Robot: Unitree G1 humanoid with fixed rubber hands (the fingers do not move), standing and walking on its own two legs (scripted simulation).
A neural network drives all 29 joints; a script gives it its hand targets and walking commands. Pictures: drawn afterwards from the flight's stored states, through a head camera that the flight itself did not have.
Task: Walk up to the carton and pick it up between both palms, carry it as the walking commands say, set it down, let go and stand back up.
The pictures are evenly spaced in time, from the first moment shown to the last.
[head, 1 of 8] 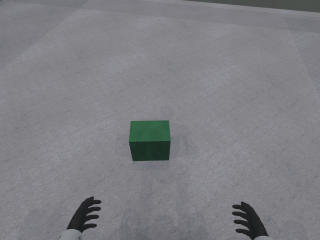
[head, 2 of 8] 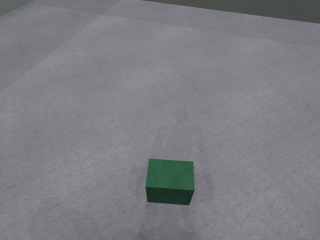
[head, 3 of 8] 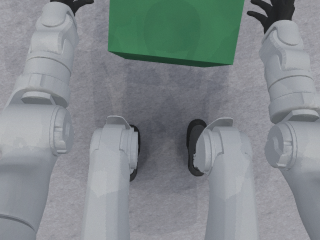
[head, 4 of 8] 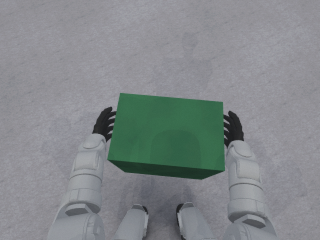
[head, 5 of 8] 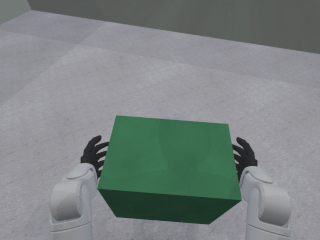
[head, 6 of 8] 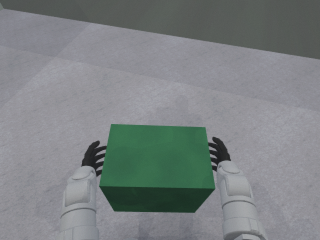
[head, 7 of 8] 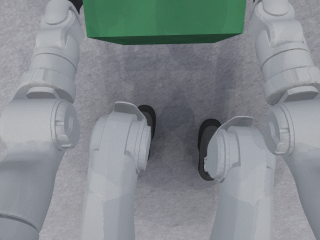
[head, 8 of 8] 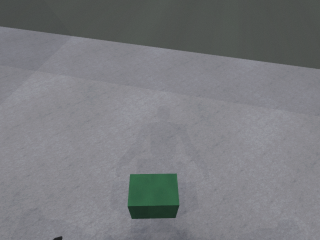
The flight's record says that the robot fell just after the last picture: no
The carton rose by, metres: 0.68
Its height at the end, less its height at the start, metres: +0.00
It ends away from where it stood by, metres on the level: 1.31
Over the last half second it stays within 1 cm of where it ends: yes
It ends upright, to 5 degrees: yes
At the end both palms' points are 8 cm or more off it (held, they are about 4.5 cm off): yes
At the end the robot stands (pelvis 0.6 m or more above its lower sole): yes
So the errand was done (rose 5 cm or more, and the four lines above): yes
